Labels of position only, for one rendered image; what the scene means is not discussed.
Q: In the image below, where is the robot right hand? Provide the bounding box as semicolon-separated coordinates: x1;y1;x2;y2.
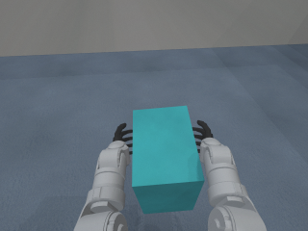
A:
192;120;214;153

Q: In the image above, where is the left robot forearm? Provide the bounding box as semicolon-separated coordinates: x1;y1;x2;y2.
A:
73;141;131;231

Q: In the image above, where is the left robot upper arm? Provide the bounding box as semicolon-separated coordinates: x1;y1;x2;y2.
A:
74;210;128;231

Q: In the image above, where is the right robot upper arm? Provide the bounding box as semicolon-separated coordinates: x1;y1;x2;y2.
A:
208;205;267;231

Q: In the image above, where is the right robot forearm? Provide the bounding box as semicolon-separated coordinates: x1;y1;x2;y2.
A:
199;138;267;230

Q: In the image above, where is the robot left hand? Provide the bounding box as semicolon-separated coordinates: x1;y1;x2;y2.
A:
113;123;133;155

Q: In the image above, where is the carton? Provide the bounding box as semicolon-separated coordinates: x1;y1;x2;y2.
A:
132;105;205;214

